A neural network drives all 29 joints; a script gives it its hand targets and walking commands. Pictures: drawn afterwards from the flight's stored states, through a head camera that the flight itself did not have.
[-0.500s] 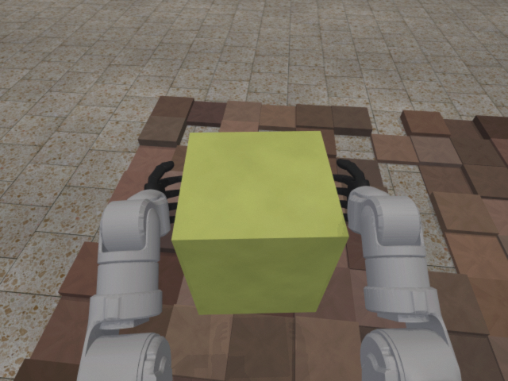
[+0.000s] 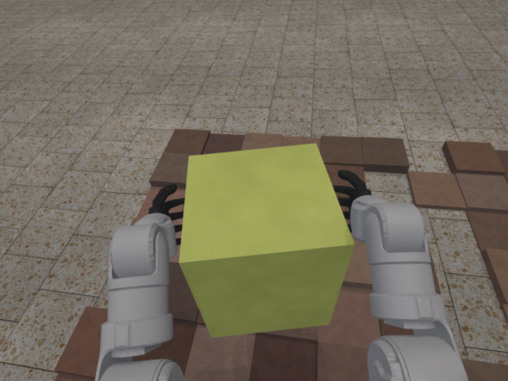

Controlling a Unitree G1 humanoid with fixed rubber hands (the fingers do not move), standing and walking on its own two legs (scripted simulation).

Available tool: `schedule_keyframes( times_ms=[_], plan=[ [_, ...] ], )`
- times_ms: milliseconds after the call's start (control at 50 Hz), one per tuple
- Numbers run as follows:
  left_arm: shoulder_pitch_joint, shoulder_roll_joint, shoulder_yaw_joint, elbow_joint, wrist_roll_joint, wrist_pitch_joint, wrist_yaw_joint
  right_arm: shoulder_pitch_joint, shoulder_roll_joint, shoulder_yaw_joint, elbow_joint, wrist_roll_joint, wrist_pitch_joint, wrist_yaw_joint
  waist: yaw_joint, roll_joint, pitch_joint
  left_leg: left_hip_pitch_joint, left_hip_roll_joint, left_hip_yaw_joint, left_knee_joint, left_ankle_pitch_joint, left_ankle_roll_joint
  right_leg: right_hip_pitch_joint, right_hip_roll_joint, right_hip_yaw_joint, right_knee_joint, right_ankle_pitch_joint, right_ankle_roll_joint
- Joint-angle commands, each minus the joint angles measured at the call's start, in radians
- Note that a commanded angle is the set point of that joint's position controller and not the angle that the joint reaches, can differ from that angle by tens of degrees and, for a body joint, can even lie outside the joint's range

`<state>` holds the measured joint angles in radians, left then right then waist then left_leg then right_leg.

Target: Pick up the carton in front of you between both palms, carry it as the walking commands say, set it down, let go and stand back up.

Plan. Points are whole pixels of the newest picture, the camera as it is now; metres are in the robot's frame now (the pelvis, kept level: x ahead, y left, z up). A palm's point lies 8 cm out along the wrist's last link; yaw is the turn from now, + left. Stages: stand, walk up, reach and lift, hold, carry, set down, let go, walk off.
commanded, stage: carry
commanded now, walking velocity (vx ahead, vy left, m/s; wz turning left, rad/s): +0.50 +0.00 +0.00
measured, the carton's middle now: (261, 243) +0.35 +0.00 +0.02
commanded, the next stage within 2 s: none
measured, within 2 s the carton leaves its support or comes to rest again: neither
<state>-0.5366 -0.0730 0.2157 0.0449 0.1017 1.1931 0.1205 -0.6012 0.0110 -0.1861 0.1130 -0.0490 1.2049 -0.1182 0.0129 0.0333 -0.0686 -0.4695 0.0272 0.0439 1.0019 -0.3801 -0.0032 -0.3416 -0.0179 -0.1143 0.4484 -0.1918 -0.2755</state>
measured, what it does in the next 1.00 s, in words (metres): walks ahead: left foot, then right foot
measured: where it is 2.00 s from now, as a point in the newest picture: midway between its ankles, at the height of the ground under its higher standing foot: (252, 173)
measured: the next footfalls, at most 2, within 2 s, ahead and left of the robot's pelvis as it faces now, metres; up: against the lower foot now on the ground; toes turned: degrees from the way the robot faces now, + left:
left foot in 0.20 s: +0.27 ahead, +0.14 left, -0.01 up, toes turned +5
right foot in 0.68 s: +0.66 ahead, -0.03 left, -0.01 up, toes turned -11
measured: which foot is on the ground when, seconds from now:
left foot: up 0.00-0.18, down 0.20-0.68, up 0.70-1.00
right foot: down 0.00-0.24, up 0.26-0.66, down 0.68-1.00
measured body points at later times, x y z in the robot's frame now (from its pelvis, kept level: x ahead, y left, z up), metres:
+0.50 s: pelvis +0.33 +0.07 +0.00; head +0.30 +0.09 +0.45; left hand +0.62 +0.19 +0.08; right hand +0.58 -0.11 +0.08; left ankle +0.24 +0.14 -0.74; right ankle +0.39 -0.06 -0.68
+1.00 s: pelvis +0.62 +0.04 -0.02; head +0.64 +0.04 +0.43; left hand +1.00 +0.19 +0.11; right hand +1.00 -0.11 +0.11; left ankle +0.73 +0.18 -0.69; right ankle +0.62 -0.02 -0.76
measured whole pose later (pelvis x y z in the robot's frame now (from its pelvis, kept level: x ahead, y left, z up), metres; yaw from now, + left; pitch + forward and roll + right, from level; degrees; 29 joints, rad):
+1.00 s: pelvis +0.62 +0.04 -0.02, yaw -2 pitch +4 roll +0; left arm -0.72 0.03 0.16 0.19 0.01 1.18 0.14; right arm -0.70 -0.02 -0.20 0.14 -0.06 1.21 -0.12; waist 0.05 0.01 -0.06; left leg -0.76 0.10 0.02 1.03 -0.25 0.04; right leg -0.31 0.03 -0.18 0.49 -0.26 -0.10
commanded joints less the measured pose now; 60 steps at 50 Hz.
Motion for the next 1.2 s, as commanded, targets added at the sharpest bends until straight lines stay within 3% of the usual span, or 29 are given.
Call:
schedule_keyframes(
  times_ms=[0,60,140,180,200,220,240,260,280,300,340,380,460,500,580,640,660,680,700,720,760,800,840,940,1060,1100,1140,1160,1180],
  plan=[
    [-0.66,-1.066,-0.683,-0.159,-0.468,-0.008,-0.268,-0.558,1.17,0.66,-0.155,0.374,-0.026,0.221,0.016,-0.22,-0.395,-0.164,0.023,-0.011,-0.136,0.06,-0.028,0.49,-0.22,0.247,-0.143,0.378,0.074],
    [-0.576,-1.051,-0.708,-0.197,-0.475,0.003,-0.285,-0.448,1.131,0.674,-0.212,0.322,-0.025,0.199,0.025,-0.213,-0.369,-0.129,0.01,0.029,-0.365,0.126,-0.044,0.484,-0.196,0.17,-0.144,0.377,0.074],
    [-0.433,-1.002,-0.741,-0.206,-0.451,0.012,-0.296,-0.326,1.08,0.699,-0.254,0.291,-0.008,0.211,0.03,-0.237,-0.342,0.061,-0.029,0.115,-0.561,0.383,-0.03,0.396,-0.142,0.04,-0.039,0.429,0.121],
    [-0.365,-0.989,-0.752,-0.203,-0.437,0.016,-0.297,-0.26,1.056,0.698,-0.268,0.287,0.004,0.228,-0.013,-0.189,-0.353,0.286,-0.032,0.162,-0.661,0.473,-0.026,0.288,-0.11,-0.043,0.13,0.42,0.166],
    [-0.363,-1.002,-0.759,-0.22,-0.434,0.023,-0.299,-0.24,1.047,0.689,-0.256,0.274,0.002,0.236,-0.025,-0.094,-0.401,0.498,0.007,0.093,-0.638,0.512,0.002,0.127,-0.052,-0.075,0.237,0.363,0.208],
    [-0.381,-1.011,-0.772,-0.255,-0.436,0.027,-0.304,-0.215,1.053,0.686,-0.259,0.27,-0.004,0.244,-0.063,0.084,-0.423,0.667,0.139,-0.152,-0.659,0.424,0.068,-0.106,0.0,-0.072,0.447,0.114,0.241],
    [-0.365,-1.018,-0.782,-0.249,-0.437,0.029,-0.311,-0.184,1.056,0.689,-0.263,0.273,-0.005,0.253,-0.067,0.241,-0.361,0.722,0.27,-0.384,-0.697,0.555,0.122,-0.319,0.051,-0.013,0.632,-0.259,0.258],
    [-0.339,-1.036,-0.789,-0.232,-0.431,0.024,-0.313,-0.177,1.056,0.702,-0.287,0.281,-0.004,0.259,-0.051,0.189,-0.341,0.723,0.309,-0.393,-0.685,0.683,0.143,-0.388,0.012,0.07,0.693,-0.279,0.263],
    [-0.314,-1.046,-0.796,-0.241,-0.423,0.017,-0.312,-0.171,1.078,0.725,-0.309,0.291,-0.007,0.265,-0.044,0.115,-0.311,0.674,0.296,-0.335,-0.69,0.731,0.144,-0.399,-0.023,0.09,0.675,-0.201,0.27],
    [-0.287,-1.045,-0.795,-0.261,-0.415,0.012,-0.308,-0.156,1.125,0.735,-0.32,0.311,-0.01,0.273,-0.034,0.086,-0.292,0.628,0.285,-0.293,-0.714,0.676,0.124,-0.393,-0.049,0.094,0.637,-0.141,0.275],
    [-0.21,-1.043,-0.805,-0.308,-0.391,0.003,-0.295,-0.098,1.142,0.749,-0.361,0.336,-0.017,0.289,-0.024,0.108,-0.295,0.571,0.253,-0.21,-0.763,0.581,0.102,-0.345,-0.069,0.087,0.553,-0.047,0.294],
    [-0.15,-1.028,-0.819,-0.345,-0.364,-0.006,-0.279,-0.057,1.125,0.765,-0.385,0.353,-0.019,0.302,-0.025,0.131,-0.281,0.572,0.238,-0.153,-0.776,0.647,0.109,-0.359,-0.058,0.056,0.516,0.018,0.306],
    [-0.045,-1.003,-0.815,-0.36,-0.341,-0.006,-0.265,-0.01,1.048,0.787,-0.433,0.373,-0.014,0.31,-0.04,0.079,-0.209,0.621,0.22,-0.099,-0.787,0.688,0.126,-0.475,-0.06,0.024,0.422,0.097,0.303],
    [-0.03,-0.981,-0.812,-0.377,-0.336,-0.001,-0.263,-0.018,1.023,0.799,-0.466,0.379,-0.01,0.311,-0.047,0.053,-0.159,0.564,0.189,-0.045,-0.8,0.706,0.127,-0.426,-0.047,-0.005,0.283,0.139,0.292],
    [-0.1,-0.91,-0.812,-0.409,-0.349,0.015,-0.258,-0.087,0.952,0.808,-0.502,0.387,0.002,0.304,-0.054,0.075,-0.099,0.428,0.15,0.048,-0.822,0.813,0.098,-0.15,0.012,-0.09,0.077,0.313,0.24],
    [-0.158,-0.818,-0.795,-0.368,-0.358,0.025,-0.248,-0.157,0.865,0.785,-0.465,0.381,0.017,0.288,0.0,0.08,-0.219,0.407,0.09,0.148,-0.483,1.003,0.068,0.183,0.1,-0.16,0.019,0.327,0.216],
    [-0.19,-0.79,-0.782,-0.343,-0.357,0.029,-0.244,-0.191,0.839,0.77,-0.436,0.379,0.021,0.282,0.044,0.041,-0.268,0.323,0.048,0.162,-0.263,0.882,0.051,0.347,0.069,-0.131,-0.019,0.328,0.209],
    [-0.208,-0.758,-0.76,-0.305,-0.355,0.035,-0.24,-0.237,0.813,0.752,-0.406,0.372,0.024,0.275,0.071,-0.109,-0.303,0.141,-0.028,0.141,0.028,0.382,0.039,0.476,-0.153,0.164,0.01,0.463,0.177],
    [-0.253,-0.712,-0.739,-0.262,-0.346,0.035,-0.236,-0.264,0.845,0.75,-0.338,0.377,0.037,0.266,0.052,-0.302,-0.412,-0.159,-0.14,0.02,0.394,-0.174,0.009,0.731,-0.399,0.571,0.012,0.531,-0.036],
    [-0.254,-0.752,-0.749,-0.244,-0.383,0.032,-0.238,-0.257,0.836,0.725,-0.31,0.373,0.032,0.258,0.063,-0.23,-0.473,-0.228,-0.071,-0.091,0.519,-0.107,0.051,0.659,-0.376,0.614,-0.069,0.146,-0.079],
    [-0.461,-0.837,-0.783,-0.265,-0.458,0.012,-0.246,-0.411,0.887,0.7,-0.309,0.387,0.014,0.241,0.033,-0.079,-0.383,-0.245,0.011,-0.092,0.472,-0.041,0.084,0.418,-0.306,0.53,-0.129,-0.107,-0.001],
    [-0.658,-0.877,-0.795,-0.245,-0.518,-0.004,-0.252,-0.52,0.897,0.676,-0.268,0.376,-0.002,0.218,0.009,-0.051,-0.341,-0.193,0.048,-0.093,0.378,0.006,0.086,0.224,-0.284,0.432,-0.179,-0.259,0.028],
    [-0.744,-0.886,-0.773,-0.181,-0.542,-0.018,-0.248,-0.577,0.893,0.643,-0.201,0.356,-0.018,0.196,-0.002,-0.077,-0.32,-0.188,0.058,-0.067,0.289,0.027,0.072,0.141,-0.268,0.358,-0.204,-0.284,0.027],
    [-0.876,-0.901,-0.649,0.018,-0.525,-0.034,-0.227,-0.751,0.897,0.563,-0.043,0.355,-0.04,0.176,0.032,-0.08,-0.309,-0.306,0.087,-0.022,0.042,0.155,0.041,0.233,-0.254,0.266,-0.174,-0.072,-0.002],
    [-1.039,-0.918,-0.535,0.119,-0.509,-0.028,-0.2,-0.966,0.956,0.487,0.075,0.393,-0.028,0.171,0.075,-0.157,-0.311,-0.257,0.009,0.075,-0.258,0.2,0.055,0.394,-0.19,0.138,-0.068,0.276,0.064],
    [-1.077,-0.913,-0.504,0.124,-0.506,-0.013,-0.191,-1.003,0.957,0.457,0.091,0.396,-0.011,0.165,0.066,-0.19,-0.315,-0.168,-0.039,0.118,-0.365,0.18,0.071,0.41,-0.181,0.099,-0.003,0.373,0.1],
    [-1.102,-0.913,-0.487,0.126,-0.505,0.008,-0.182,-1.012,0.958,0.431,0.105,0.399,0.01,0.161,-0.011,-0.168,-0.403,0.15,-0.092,0.163,-0.535,0.273,0.094,0.332,-0.148,0.002,0.229,0.541,0.168],
    [-1.114,-0.912,-0.484,0.125,-0.502,0.017,-0.179,-1.004,0.958,0.415,0.108,0.402,0.02,0.161,-0.075,-0.093,-0.478,0.408,0.039,0.0,-0.551,0.261,0.112,0.147,-0.125,-0.008,0.419,0.336,0.214],
    [-1.127,-0.943,-0.476,0.127,-0.507,0.033,-0.179,-1.011,0.911,0.38,0.1,0.378,0.022,0.158,-0.073,0.219,-0.557,0.675,0.301,-0.49,-0.58,0.364,0.232,-0.184,0.027,-0.003,0.688,-0.072,0.268]
  ],
)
